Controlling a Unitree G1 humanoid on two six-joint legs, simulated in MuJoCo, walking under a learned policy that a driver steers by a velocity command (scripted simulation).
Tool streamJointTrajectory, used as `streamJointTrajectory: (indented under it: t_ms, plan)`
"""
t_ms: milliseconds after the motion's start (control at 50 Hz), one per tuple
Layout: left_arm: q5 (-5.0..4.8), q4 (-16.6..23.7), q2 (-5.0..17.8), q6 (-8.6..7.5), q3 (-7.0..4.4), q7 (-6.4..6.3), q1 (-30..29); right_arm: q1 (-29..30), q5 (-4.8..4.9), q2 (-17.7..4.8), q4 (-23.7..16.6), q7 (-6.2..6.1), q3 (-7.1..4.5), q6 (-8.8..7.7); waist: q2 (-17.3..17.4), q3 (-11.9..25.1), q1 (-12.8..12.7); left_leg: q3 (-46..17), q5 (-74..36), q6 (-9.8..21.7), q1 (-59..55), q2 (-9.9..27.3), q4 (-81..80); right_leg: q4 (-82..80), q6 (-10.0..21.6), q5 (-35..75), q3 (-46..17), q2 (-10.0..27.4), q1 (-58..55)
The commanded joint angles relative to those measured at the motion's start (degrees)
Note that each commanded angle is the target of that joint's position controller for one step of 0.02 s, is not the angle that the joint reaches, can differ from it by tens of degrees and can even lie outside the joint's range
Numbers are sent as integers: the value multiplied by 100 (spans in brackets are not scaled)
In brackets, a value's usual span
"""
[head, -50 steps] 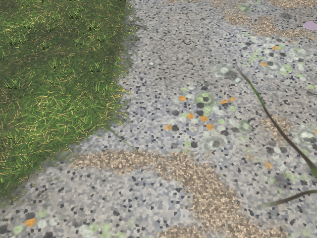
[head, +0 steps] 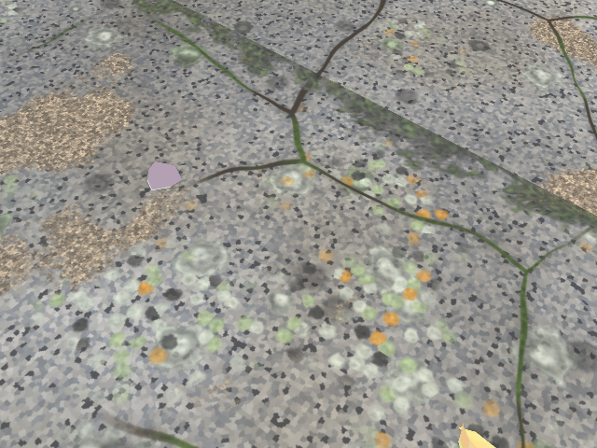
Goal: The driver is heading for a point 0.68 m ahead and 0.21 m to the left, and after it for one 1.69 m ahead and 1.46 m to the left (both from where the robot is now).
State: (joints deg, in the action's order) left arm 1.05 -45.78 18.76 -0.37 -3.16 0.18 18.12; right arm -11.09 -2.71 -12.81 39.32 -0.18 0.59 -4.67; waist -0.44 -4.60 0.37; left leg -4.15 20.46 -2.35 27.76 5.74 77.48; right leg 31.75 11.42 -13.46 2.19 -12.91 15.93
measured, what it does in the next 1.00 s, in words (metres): walks ahead, turning left: left foot, then right foot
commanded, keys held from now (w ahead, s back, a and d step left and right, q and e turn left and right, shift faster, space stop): q+shift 0.78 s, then shift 0.22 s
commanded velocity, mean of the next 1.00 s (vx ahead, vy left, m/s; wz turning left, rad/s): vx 0.17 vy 0.00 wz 0.58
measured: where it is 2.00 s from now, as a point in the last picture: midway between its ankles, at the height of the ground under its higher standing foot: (208, 330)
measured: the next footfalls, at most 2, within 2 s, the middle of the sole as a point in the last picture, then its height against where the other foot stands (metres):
left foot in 0.26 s outside the picture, level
right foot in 0.96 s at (299, 420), level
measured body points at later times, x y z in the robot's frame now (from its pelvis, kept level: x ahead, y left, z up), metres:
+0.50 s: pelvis +0.28 +0.08 +0.01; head +0.33 +0.11 +0.46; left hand +0.41 +0.36 -0.10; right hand +0.39 -0.19 -0.11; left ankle +0.38 +0.12 -0.72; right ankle +0.37 -0.09 -0.64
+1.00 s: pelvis +0.40 +0.03 +0.02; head +0.43 +0.04 +0.47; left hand +0.33 +0.36 -0.06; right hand +0.67 -0.15 -0.09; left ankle +0.37 +0.12 -0.71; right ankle +0.49 -0.03 -0.72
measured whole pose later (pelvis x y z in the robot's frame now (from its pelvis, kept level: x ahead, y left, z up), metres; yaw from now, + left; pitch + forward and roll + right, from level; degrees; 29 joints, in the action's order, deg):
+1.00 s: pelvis +0.40 +0.03 +0.02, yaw +39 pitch +1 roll +0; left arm 0.9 -43.1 20.6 0.8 -1.4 -3.1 8.0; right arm -13.8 -0.7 -20.9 43.3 -0.4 -4.7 2.8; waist 1.5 -2.4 0.8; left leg -24.0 19.3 0.8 17.6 -16.7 34.2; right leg 24.0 1.7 -8.8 -8.7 -4.8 15.0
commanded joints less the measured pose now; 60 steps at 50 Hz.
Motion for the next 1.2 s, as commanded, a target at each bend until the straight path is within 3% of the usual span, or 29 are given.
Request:
streamJointTrajectory:
  t_ms: [20, 40, 60, 100, 140, 180, 220, 240, 260, 280, 300, 340, 360, 420, 500, 560, 640, 760, 860, 920, 940, 960, 980, 1000, 1020, 1040, 1060, 1100, 1200]
  plan:
    - [-33, 358, 449, -420, -63, -28, -327, -815, -11, -739, 26, 45, -189, 212, 853, 273, 421, 404, -121, -54, 83, 189, -976, -1831, 584, 4410, -1579, 1796, 80]
    - [-35, 240, 519, -501, -58, 20, -108, -677, 50, -558, -136, 75, -134, 215, 394, 114, 365, 521, -548, 42, -25, 175, -1711, -1713, 451, 5683, -1178, 1793, 204]
    - [-79, 116, 401, -541, -41, 64, -42, -390, 113, -476, -179, 98, -95, 186, 245, 19, 243, 696, -1146, 168, -210, 120, -2462, -1687, 102, 5988, -758, 1535, 241]
    - [-103, -10, 330, -586, -15, 76, 111, 18, 219, -374, -133, 146, -74, 126, 53, 207, -100, 930, -2582, 393, -471, -167, -3634, -1858, -226, 4906, -332, 1262, -161]
    - [-76, -123, 330, -620, 20, 20, 269, 134, 238, -397, -53, 207, -96, 93, 25, 338, -237, 1028, -3468, 572, -428, -492, -4263, -1857, -433, 4835, -83, 1415, -928]
    - [-34, -83, 524, -603, -37, -80, 126, -168, 194, -588, 85, 232, -182, 70, -181, 583, -59, 1058, -3514, 645, -712, -815, -4519, -1218, -697, 5205, 193, 1538, -1447]
    - [-26, 67, 662, -510, -106, -216, -258, -1337, 81, -993, 466, 241, -369, 77, -465, 990, 470, 998, -2891, 757, -1757, -1115, -4443, 323, -929, 5594, 289, 1704, -1335]
    - [-62, 168, 699, -454, -132, -258, -599, -2113, 30, -1158, 696, 216, -470, 73, -411, 1064, 946, 761, -3048, 945, -2357, -986, -4888, 1759, -1038, 4947, 407, 1601, -941]
    - [-65, 256, 532, -432, -126, -241, -590, -2379, 83, -1424, 798, 139, -580, 81, 472, 1075, 1009, 73, -5497, 1269, -2864, -388, -5069, 4028, -1158, 1255, 699, 705, -185]
    - [-71, 400, -106, -345, -4, -238, 666, -1861, 85, -1787, 583, 127, -629, 116, 1551, 1522, -74, -2359, -9455, 2270, -4025, 1072, -4527, 5838, -1406, -2302, 92, 123, 1583]
    - [93, 348, 79, -266, 79, -245, 1097, -1354, 306, -1815, 277, 136, -726, 175, 967, 2618, -99, -3267, -8118, 2715, -4228, 1433, -5116, 6159, -1326, -1733, -774, 469, 1746]
    - [220, 455, 422, -130, 45, -209, 185, -590, 345, -1095, 22, 63, -572, 403, -318, 1399, -167, -2754, -4163, 2348, -2520, 813, -5807, 5354, -1273, -1152, -772, 986, 1798]
    - [250, 596, 406, -45, 50, -201, -211, -601, 327, -996, 69, 54, -540, 451, -481, 1030, -162, -2486, -3371, 2084, -1951, 465, -6028, 4827, -1292, -1115, -765, 1120, 1760]
    - [227, 721, 212, 261, 123, -224, -352, -808, 259, -1226, 198, 78, -628, 496, -129, 821, -166, -2151, -2963, 1365, -1147, -38, -6183, 3775, -1366, -822, -703, 1184, 1298]
    - [154, 814, 271, 346, 95, -234, -725, -686, 295, -1467, 73, 13, -758, 607, 314, 933, -1, -2388, -1519, 558, -1388, -375, -6289, 3026, -1463, -329, -868, 1199, 1642]
    - [112, 847, 390, 348, 43, -231, -1108, -762, 323, -1492, 55, -26, -813, 731, 599, 758, 235, -2791, -86, 347, -1740, -489, -6517, 2571, -1520, -107, -1035, 1192, 2003]
    - [74, 818, 472, 228, 16, -245, -1395, -923, 295, -1512, 107, -43, -865, 772, 715, 682, 418, -3185, -100, 426, -2348, -485, -6409, 2140, -1466, -102, -1212, 1124, 2271]
    - [-3, 768, 633, 92, 10, -253, -1545, -890, 225, -1635, 117, -36, -898, 759, 806, 684, 398, -3682, -1055, 751, -2584, -496, -6048, 1483, -1298, -474, -1318, 886, 1963]
    - [-77, 646, 749, 5, 13, -254, -1307, -663, 156, -1667, 93, -10, -836, 762, 829, 803, 291, -3749, -2101, 927, -2152, -521, -5806, 667, -1182, -549, -1168, 752, 806]
    - [-101, 537, 776, -18, 9, -310, -951, -436, 147, -1590, 110, -15, -747, 772, 728, 719, 55, -3785, -1532, 699, -1505, -724, -5744, -660, -1088, -91, -1135, 830, -438]
    - [-74, 529, 778, -26, 8, -352, -991, -523, 188, -1516, 174, -25, -705, 749, 335, 687, 30, -3547, -279, 498, -1153, -1006, -5450, -1350, -999, 345, -1273, 1021, -953]
    - [-33, 674, 1018, -1, -27, -391, -1268, -929, 225, -1302, 240, -32, -634, 704, -429, 859, 272, -2889, 1025, 260, -820, -1397, -4754, -1695, -784, -94, -2089, 1844, -1369]
    - [4, 920, 1271, 45, -13, -390, -1385, -1061, 258, -1229, 213, -54, -615, 659, -905, 976, 226, -1682, 1255, 80, -511, -1927, -3576, -1951, -352, 126, -3295, 3087, -1339]
    - [90, 719, 1438, 92, -90, -331, -1168, -712, 160, -1727, 163, -81, -724, 654, -780, 807, 49, -1067, 1220, 69, -276, -1983, -2627, -1827, 299, 941, -3687, 3258, -709]
    - [0, 609, 1115, 99, -52, -273, -1038, -588, 110, -1748, 193, -88, -714, 656, -499, 708, 67, -1056, 923, 64, -344, -1681, -2095, -1680, 333, 1317, -3319, 3133, -514]
    - [-62, 598, 875, 97, 3, -226, -1147, -564, 115, -1624, 289, -47, -674, 681, -386, 580, 90, -1048, 617, 80, -433, -1622, -1833, -1550, 137, 1370, -2652, 2680, -345]
    - [-48, 622, 783, 111, 37, -206, -1195, -624, 143, -1500, 386, -8, -638, 723, -456, 554, 106, -946, 458, 39, -468, -1675, -1575, -1488, -22, 1447, -2212, 2321, -311]
    - [-37, 541, 674, 114, 90, -213, -1004, -580, 162, -1380, 469, 40, -578, 790, -658, 482, 38, -786, 430, -22, -316, -1662, -1456, -1439, -88, 1885, -1967, 2132, -486]
    - [-26, 195, 576, 41, 148, -208, -501, -231, 242, -1085, 709, -44, -411, 868, -871, 488, -162, -543, 471, -129, -545, -1317, -3029, -1416, -263, 1773, -1965, 2052, -1131]
Keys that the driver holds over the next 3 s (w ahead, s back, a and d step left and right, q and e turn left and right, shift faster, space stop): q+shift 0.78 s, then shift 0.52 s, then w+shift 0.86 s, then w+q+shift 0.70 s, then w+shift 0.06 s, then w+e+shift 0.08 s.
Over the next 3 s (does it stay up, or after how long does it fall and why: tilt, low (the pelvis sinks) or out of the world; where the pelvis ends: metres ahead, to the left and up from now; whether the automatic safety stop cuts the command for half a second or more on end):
stays up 1.35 0.89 0.00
